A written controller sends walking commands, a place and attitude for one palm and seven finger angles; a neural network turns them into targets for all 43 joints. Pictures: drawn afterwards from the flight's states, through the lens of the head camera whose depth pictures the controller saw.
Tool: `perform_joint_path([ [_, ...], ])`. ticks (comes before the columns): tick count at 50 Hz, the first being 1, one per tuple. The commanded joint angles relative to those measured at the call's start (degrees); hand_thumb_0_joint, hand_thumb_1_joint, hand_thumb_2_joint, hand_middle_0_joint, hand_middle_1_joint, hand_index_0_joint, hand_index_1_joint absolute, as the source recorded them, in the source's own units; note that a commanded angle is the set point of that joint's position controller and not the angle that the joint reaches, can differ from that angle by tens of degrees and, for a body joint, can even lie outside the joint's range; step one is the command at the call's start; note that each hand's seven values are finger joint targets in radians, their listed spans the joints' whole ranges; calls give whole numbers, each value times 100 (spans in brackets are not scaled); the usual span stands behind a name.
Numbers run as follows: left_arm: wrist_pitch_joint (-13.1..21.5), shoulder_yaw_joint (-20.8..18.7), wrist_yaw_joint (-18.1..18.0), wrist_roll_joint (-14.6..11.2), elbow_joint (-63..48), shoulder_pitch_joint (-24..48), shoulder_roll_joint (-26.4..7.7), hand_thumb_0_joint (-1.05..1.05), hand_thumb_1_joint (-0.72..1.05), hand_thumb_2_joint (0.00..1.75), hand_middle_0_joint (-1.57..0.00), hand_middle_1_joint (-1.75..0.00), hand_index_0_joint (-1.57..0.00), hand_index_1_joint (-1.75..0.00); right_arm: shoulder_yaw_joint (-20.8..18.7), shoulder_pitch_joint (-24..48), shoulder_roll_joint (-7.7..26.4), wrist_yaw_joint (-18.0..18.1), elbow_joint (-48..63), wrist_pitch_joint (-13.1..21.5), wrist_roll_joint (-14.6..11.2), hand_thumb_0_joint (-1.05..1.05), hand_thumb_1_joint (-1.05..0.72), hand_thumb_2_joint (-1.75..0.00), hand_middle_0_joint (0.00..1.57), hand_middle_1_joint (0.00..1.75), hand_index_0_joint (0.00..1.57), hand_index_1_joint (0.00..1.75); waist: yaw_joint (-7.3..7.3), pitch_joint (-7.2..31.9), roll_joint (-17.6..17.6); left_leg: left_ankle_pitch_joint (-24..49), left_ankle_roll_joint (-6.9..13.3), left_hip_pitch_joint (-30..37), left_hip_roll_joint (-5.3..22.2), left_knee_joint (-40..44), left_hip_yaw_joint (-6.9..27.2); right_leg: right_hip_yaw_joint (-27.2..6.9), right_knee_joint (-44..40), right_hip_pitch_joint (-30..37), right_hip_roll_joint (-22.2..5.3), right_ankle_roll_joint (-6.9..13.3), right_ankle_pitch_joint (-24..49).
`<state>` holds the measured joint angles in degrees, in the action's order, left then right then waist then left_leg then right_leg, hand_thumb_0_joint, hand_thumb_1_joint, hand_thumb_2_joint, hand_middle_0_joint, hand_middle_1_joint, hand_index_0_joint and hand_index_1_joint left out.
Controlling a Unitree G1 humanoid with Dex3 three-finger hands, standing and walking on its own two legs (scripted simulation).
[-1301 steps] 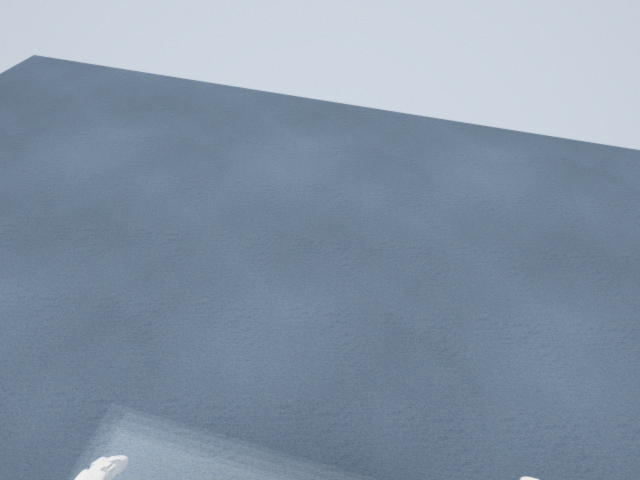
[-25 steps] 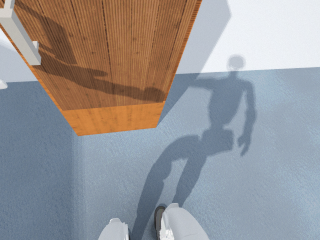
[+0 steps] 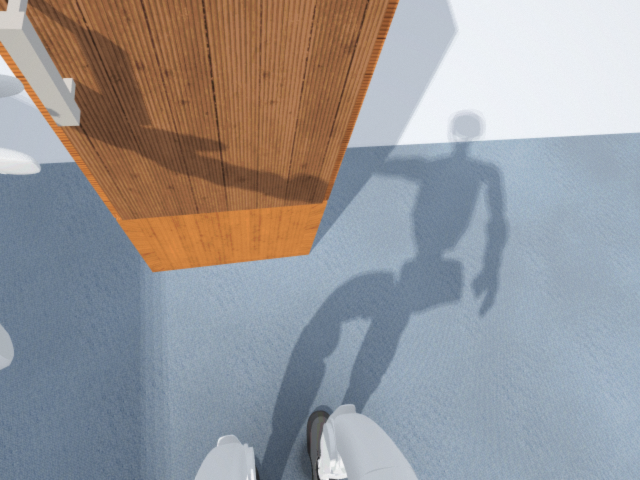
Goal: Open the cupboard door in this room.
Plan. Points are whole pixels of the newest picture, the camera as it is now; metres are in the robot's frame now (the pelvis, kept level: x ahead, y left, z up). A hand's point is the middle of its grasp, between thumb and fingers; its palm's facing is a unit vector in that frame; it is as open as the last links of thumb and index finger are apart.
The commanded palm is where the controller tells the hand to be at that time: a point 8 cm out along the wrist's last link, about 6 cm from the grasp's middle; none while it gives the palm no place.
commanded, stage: slide the fingers in behind the handle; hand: left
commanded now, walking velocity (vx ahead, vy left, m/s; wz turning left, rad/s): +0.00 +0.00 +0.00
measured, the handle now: (45, 61) +0.58 +0.26 +0.09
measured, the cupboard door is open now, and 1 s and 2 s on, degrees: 0 1 1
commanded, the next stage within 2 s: close the thumb around the handle in 1.22 s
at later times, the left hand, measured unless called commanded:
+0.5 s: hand (32, 105) +0.52 +0.26 +0.09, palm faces +0.06 -1.00 -0.01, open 14.0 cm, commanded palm +0.49 +0.30 +0.09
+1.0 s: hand (49, 108) +0.51 +0.24 +0.09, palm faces +0.09 -1.00 -0.02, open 14.1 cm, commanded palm +0.49 +0.28 +0.09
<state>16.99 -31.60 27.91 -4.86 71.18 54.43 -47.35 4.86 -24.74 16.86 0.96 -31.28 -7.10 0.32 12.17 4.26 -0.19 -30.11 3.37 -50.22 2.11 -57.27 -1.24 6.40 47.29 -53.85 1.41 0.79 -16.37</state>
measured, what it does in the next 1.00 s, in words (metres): stands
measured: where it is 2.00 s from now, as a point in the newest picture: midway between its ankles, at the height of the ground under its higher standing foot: outside the picture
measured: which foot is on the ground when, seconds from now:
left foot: down 0.00-1.00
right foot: down 0.00-1.00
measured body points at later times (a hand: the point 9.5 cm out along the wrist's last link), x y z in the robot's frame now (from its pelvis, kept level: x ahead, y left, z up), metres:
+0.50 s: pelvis +0.01 +0.00 +0.01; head +0.15 +0.04 +0.43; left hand +0.51 +0.32 +0.09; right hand +0.00 -0.27 -0.09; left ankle -0.04 +0.07 -0.68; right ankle +0.05 -0.12 -0.68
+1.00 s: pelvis +0.01 -0.01 +0.01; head +0.14 +0.02 +0.44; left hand +0.50 +0.30 +0.10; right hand +0.01 -0.28 -0.09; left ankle -0.04 +0.07 -0.68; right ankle +0.05 -0.12 -0.68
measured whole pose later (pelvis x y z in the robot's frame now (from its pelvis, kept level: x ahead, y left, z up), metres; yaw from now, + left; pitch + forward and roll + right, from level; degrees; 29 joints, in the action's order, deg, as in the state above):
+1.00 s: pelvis +0.01 -0.01 +0.01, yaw +0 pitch +21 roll -3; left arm 20.1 -26.7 18.4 -6.4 66.2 49.5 -35.8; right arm 3.1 -24.1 16.0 0.0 -32.9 -6.8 0.5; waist 9.9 5.3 -1.0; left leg -29.6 2.6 -44.9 1.7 -53.6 -1.7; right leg 5.7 46.1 -49.8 1.4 1.4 -17.2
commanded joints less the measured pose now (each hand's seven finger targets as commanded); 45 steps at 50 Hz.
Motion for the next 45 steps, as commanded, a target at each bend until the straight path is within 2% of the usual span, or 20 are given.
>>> perform_joint_path([
  [1,486,-277,-191,-121,-1380,2115,-1971,0,-50,30,-30,-120,-30,-120,-485,-1087,1188,114,179,79,31,0,-90,-90,20,30,20,30,-199,2805,-1410,3451,-373,1698,57,809,562,-352,-116,1784,190,88,1372],
  [4,542,-106,-194,-185,-1346,2165,-1637,0,-50,30,-30,-120,-30,-120,-473,-1113,1162,101,156,93,33,0,-90,-90,20,30,20,30,-130,2766,-1384,3600,-382,1777,74,805,580,-337,-107,1698,198,97,1419],
  [13,503,106,-286,-243,-1373,2089,-1186,0,-50,30,-30,-120,-30,-120,-516,-1149,1137,77,65,50,44,0,-90,-90,20,30,20,30,-116,2703,-1230,3856,-452,1979,106,830,627,-295,-150,1583,195,67,1441],
  [16,579,233,-399,-237,-1566,2220,-961,0,-50,30,-30,-120,-30,-120,-536,-1142,1092,59,24,31,48,0,-90,-90,20,30,20,30,-108,2738,-1524,4247,-519,2282,127,799,652,-283,-132,1412,192,75,1517],
  [19,638,-23,-536,-228,-1741,1980,-1194,0,-50,30,-30,-120,-30,-120,-566,-1159,1115,45,81,30,70,0,-90,-90,20,30,20,30,-241,3014,-1320,4392,-502,2204,107,786,652,-309,-79,1774,194,105,1757],
  [20,613,140,-560,-228,-1637,1996,-948,0,-50,30,-30,-120,-30,-120,-557,-1134,1065,30,65,20,58,0,-90,-90,20,30,20,30,-183,2950,-1342,4348,-491,2200,103,788,607,-320,-105,1737,191,76,1786],
  [23,594,221,-657,-170,-1623,2037,-881,0,-50,30,-30,-120,-30,-120,-547,-1064,1052,20,64,5,44,0,-90,-90,20,30,20,30,-180,2622,-1271,3921,-428,1920,73,869,548,-341,-153,1844,171,71,1708],
  [24,633,228,-671,-177,-1756,2055,-816,0,-50,30,-30,-120,-30,-120,-556,-1079,1044,22,102,14,54,0,-90,-90,20,30,20,30,-189,2746,-1346,4085,-418,2037,70,841,546,-347,-129,1849,176,91,1797],
  [25,646,16,-706,-180,-1771,1950,-1043,0,-50,30,-30,-120,-30,-120,-586,-1101,1063,27,88,20,63,0,-90,-90,20,30,20,30,-259,2932,-1295,4206,-440,2060,78,838,544,-365,-126,2009,170,84,1921],
  [26,650,55,-713,-156,-1738,1872,-1026,0,-50,30,-30,-120,-30,-120,-567,-1088,1052,20,105,18,55,0,-90,-90,20,30,20,30,-272,2947,-1275,4186,-431,1991,67,845,526,-380,-118,2094,170,86,1975],
  [27,634,63,-723,-192,-1630,1818,-957,0,-50,30,-30,-120,-30,-120,-566,-1073,1037,24,106,21,43,0,-90,-90,20,30,20,30,-237,2826,-1045,3996,-381,1822,56,852,490,-396,-141,2182,167,74,2003],
  [30,662,253,-709,-212,-1608,1951,-715,0,-50,30,-30,-120,-30,-120,-547,-1016,1015,21,98,28,33,0,-90,-90,20,30,20,30,-196,2693,-1212,3798,-358,1773,34,878,459,-421,-161,2130,154,73,1949],
  [32,631,122,-727,-166,-1411,1887,-940,0,-50,30,-30,-120,-30,-120,-545,-1017,1040,43,77,38,32,0,-90,-90,20,30,20,30,-202,2555,-930,3433,-288,1490,8,899,429,-452,-174,2266,143,68,1894],
  [33,628,261,-723,-181,-1469,2021,-778,0,-50,30,-30,-120,-30,-120,-535,-1008,1019,47,84,40,22,0,-90,-90,20,30,20,30,-119,2550,-908,3335,-266,1474,-1,928,412,-456,-187,2285,136,50,1909],
  [35,725,338,-716,-202,-1817,2139,-629,0,-50,30,-30,-120,-30,-120,-564,-1021,999,46,86,68,40,0,-90,-90,20,30,20,30,-175,2957,-1294,3800,-347,1931,20,895,470,-438,-149,2197,137,69,1985],
  [37,774,269,-719,-260,-1883,1989,-646,0,-50,30,-30,-120,-30,-120,-578,-1021,1006,31,52,81,45,0,-90,-90,20,30,20,30,-225,3115,-1313,4005,-392,2106,41,844,477,-432,-144,2158,148,72,2009],
  [39,790,409,-719,-342,-1861,1956,-351,0,-50,30,-30,-120,-30,-120,-589,-1018,981,22,54,91,42,0,-90,-90,20,30,20,30,-154,3010,-1087,4073,-358,2084,48,847,490,-415,-165,2181,163,71,2102],
  [41,729,466,-743,-355,-1716,1876,-240,0,-50,30,-30,-120,-30,-120,-587,-984,980,12,17,89,26,0,-90,-90,20,30,20,30,-165,2829,-1085,3880,-351,1977,38,888,472,-411,-194,2124,150,56,1997],
  [43,695,373,-800,-299,-1734,1914,-415,0,-50,30,-30,-120,-30,-120,-576,-951,994,12,31,83,29,0,-90,-90,20,30,20,30,-218,2755,-1066,3592,-309,1735,0,935,423,-455,-202,2308,133,62,1995],
  [45,744,272,-848,-232,-1821,1818,-555,0,-50,30,-30,-120,-30,-120,-588,-968,983,13,53,91,32,0,-90,-90,20,30,20,30,-301,2938,-1097,3747,-318,1833,-2,936,430,-464,-174,2409,127,77,2089],
])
